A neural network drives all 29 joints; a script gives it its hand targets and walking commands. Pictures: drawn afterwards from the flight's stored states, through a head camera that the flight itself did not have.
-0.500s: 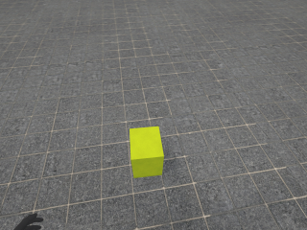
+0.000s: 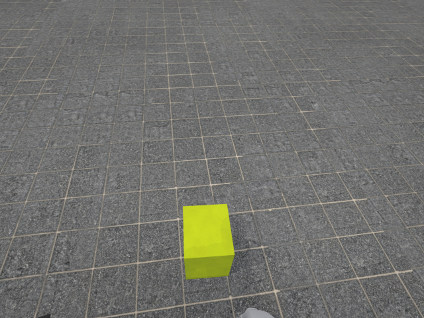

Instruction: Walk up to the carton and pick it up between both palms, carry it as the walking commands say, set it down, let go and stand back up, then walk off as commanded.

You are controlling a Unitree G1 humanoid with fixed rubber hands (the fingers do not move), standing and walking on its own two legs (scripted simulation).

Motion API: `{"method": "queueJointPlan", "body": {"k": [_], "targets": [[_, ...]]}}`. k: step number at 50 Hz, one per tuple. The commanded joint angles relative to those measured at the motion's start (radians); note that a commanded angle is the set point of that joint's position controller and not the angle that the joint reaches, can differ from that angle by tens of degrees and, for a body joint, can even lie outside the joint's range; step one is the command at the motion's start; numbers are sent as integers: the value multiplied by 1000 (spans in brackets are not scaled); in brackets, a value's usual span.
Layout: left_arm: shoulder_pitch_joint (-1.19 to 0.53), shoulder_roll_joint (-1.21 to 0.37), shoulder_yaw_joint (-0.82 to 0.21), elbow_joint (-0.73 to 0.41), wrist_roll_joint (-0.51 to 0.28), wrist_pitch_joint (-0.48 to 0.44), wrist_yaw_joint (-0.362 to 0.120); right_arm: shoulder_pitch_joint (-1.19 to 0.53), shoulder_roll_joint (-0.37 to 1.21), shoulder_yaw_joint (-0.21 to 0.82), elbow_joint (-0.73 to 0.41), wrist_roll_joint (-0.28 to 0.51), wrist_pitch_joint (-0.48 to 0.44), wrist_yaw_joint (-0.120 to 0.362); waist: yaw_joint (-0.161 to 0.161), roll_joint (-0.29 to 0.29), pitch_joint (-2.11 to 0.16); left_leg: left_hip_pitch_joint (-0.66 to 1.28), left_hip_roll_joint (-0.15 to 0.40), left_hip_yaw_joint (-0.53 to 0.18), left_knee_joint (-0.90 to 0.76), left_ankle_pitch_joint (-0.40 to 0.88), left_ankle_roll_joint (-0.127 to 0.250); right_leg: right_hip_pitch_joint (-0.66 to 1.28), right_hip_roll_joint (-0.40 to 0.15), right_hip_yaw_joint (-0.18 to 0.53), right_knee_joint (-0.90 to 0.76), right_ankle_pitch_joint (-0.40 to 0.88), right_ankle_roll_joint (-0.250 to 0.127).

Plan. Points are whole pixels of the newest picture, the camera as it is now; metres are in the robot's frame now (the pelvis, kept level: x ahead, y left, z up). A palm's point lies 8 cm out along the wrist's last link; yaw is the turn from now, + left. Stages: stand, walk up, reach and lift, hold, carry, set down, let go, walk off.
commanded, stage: walk up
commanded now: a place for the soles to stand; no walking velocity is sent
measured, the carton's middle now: (206, 242) +0.53 -0.01 -0.63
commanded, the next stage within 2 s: reach and lift in 1.86 s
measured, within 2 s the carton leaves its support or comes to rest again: neither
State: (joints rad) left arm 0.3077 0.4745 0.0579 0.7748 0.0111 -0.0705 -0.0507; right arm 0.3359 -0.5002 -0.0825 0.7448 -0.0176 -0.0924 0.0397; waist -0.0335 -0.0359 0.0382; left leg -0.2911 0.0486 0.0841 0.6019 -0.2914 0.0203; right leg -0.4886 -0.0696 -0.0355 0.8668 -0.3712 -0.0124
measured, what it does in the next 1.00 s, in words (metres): walks ahead: right foot, then left foot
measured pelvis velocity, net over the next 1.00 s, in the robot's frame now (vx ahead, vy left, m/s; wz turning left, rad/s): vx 0.11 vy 0.00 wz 0.01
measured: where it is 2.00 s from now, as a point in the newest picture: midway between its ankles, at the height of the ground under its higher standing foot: outside the picture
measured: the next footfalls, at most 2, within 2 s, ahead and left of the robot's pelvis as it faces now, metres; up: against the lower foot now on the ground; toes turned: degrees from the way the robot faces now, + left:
right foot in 0.10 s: +0.16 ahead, -0.14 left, +0.00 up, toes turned -1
left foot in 0.32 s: +0.15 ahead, +0.13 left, +0.00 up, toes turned -3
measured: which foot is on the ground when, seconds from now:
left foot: down 0.00-0.10, up 0.12-0.30, down 0.32-1.00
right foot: up 0.00-0.08, down 0.10-1.00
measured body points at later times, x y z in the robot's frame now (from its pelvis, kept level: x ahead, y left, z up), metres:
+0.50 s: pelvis +0.09 +0.00 -0.01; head +0.11 +0.00 +0.44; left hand +0.19 +0.33 -0.11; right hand +0.22 -0.32 -0.11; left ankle +0.11 +0.13 -0.73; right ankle +0.12 -0.13 -0.73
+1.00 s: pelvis +0.11 +0.00 +0.02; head +0.11 +0.00 +0.47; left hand +0.22 +0.33 -0.09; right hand +0.24 -0.32 -0.09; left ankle +0.11 +0.13 -0.73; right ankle +0.12 -0.13 -0.73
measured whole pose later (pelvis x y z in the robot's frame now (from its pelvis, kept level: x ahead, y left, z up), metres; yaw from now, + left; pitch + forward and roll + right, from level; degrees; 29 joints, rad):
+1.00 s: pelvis +0.11 +0.00 +0.02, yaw +1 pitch -2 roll +0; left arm 0.03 0.42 0.00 1.11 0.00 -0.02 -0.01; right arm 0.01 -0.41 0.00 1.13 0.00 -0.03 0.00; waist 0.01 0.00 0.05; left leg -0.13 0.03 0.03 0.35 -0.18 -0.01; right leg -0.14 -0.05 -0.05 0.35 -0.17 0.02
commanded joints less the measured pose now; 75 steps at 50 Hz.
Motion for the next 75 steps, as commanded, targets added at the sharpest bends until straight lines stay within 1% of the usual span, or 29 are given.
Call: {"method": "queueJointPlan", "body": {"k": [1,3,4,5,6,7,8,9,11,12,13,14,15,16,17,18,19,21,22,23,24,28,38,45,46,47,51,58,75], "targets": [[15,139,51,-44,-2,-14,1,-23,-212,-51,-56,-1,0,-4,15,240,7,-50,197,-197,-223,76,199,72,17,-38,-151,83,-5],[43,129,57,-19,3,-17,14,-44,-189,-38,-60,5,16,-8,48,194,-22,-119,158,-135,-92,122,153,236,67,-69,-263,174,-16],[67,148,64,-7,5,-18,23,-29,-148,-22,-59,5,21,-14,65,135,-40,-167,128,-110,1,82,121,330,70,-37,-292,162,-32],[107,186,73,0,8,-22,33,-10,-100,-3,-64,5,22,-21,92,-6,-55,-228,79,-63,172,35,85,392,-30,124,-384,77,-66],[109,281,89,-31,9,-31,40,1,-64,10,-81,9,28,-22,91,-196,-66,-385,-26,-25,390,-212,25,419,-304,563,-541,-70,-178],[95,312,94,-37,-5,-29,41,-2,-147,-14,-55,15,43,-38,92,-112,-68,-375,-10,-118,491,-319,21,367,-367,627,-547,-25,-276],[67,289,88,-42,-9,-25,47,6,-176,-24,-35,17,46,-44,81,-68,-44,-370,18,-143,517,-282,18,347,-340,550,-508,62,-288],[33,265,80,-46,-11,-21,53,25,-166,-25,-23,13,44,-45,63,-69,-27,-345,43,-141,485,-251,12,305,-300,448,-470,164,-266],[-18,232,63,-55,-2,-10,52,66,-146,-23,11,6,40,-40,47,-133,-29,-228,33,-98,340,-214,-2,235,-217,277,-405,383,-224],[-36,218,53,-56,2,-6,51,66,-128,-19,24,7,41,-37,44,-146,-45,-146,13,-74,269,-190,-4,191,-198,224,-376,485,-213],[-58,212,44,-52,1,-2,50,57,-112,-15,33,10,43,-38,38,-158,-58,-75,-11,-44,217,-156,-2,151,-183,184,-343,534,-203],[-79,205,36,-48,-4,4,49,54,-98,-10,43,12,43,-40,25,-153,-68,-7,-29,-18,136,-76,2,113,-165,149,-303,520,-189],[-87,189,25,-42,-10,9,49,53,-96,-10,53,7,40,-43,10,-137,-77,68,-43,-17,42,16,12,65,-146,123,-259,427,-160],[-88,155,10,-40,-12,14,50,39,-118,-16,60,-2,35,-47,1,-84,-74,107,-25,-77,-26,78,24,23,-125,110,-222,310,-115],[-83,101,-8,-46,-17,19,50,0,-178,-21,54,-10,26,-50,18,73,-78,102,138,-319,-120,127,71,-34,-63,67,-131,163,-51],[-74,110,-7,-18,-28,32,57,-97,-211,-18,38,4,23,-46,51,161,-65,-15,268,-468,-183,117,171,55,26,-2,-72,-67,-7],[-85,137,3,8,-24,35,62,-137,-202,-14,47,7,28,-41,48,113,-56,-61,245,-417,-164,80,193,128,25,14,-116,-118,-13],[-81,159,8,51,-13,22,61,-205,-161,12,69,12,42,-39,73,86,-30,-126,143,-273,-107,49,97,230,-4,49,-271,33,-28],[-100,183,11,61,-9,14,61,-201,-133,24,84,14,44,-37,59,63,-27,-125,93,-214,-70,49,54,227,-51,118,-318,104,-50],[-124,198,9,76,-10,7,59,-185,-125,24,106,18,45,-38,33,48,-46,-59,58,-180,-46,74,31,197,-82,159,-328,184,-71],[-139,186,1,90,-16,6,57,-188,-128,23,127,20,45,-39,29,68,-62,-9,56,-170,-48,110,30,191,-81,140,-316,248,-69],[-169,150,-20,150,-23,12,59,-253,-115,30,174,25,49,-39,42,66,-87,51,86,-186,-87,212,45,234,-56,85,-335,320,-42],[-276,125,-38,267,-19,22,57,-368,-95,45,292,24,63,-35,42,48,-79,138,85,-163,-225,229,12,318,-72,88,-496,341,-15],[-308,117,-38,308,-13,28,55,-394,-89,52,342,20,65,-33,43,40,-78,168,91,-156,-306,208,-1,366,-74,82,-567,317,0],[-315,120,-31,301,-11,42,48,-386,-106,48,339,23,53,-39,35,25,-79,177,103,-169,-320,240,-6,361,-62,65,-554,305,-12],[-314,113,-31,301,-13,47,45,-387,-111,47,342,21,49,-42,41,39,-81,179,109,-169,-325,246,-4,363,-61,62,-557,292,-12],[-312,114,-22,296,-10,55,38,-384,-106,48,339,16,46,-46,41,55,-73,167,108,-164,-339,205,-7,369,-65,67,-570,258,-14],[-312,119,-7,286,-6,60,33,-355,-104,47,333,11,49,-49,36,42,-59,160,100,-152,-334,163,-10,362,-71,80,-588,226,-19],[-312,119,11,258,-5,71,31,-290,-105,37,306,4,59,-58,31,25,-62,165,95,-124,-289,230,-12,374,-72,81,-576,273,-29]]}}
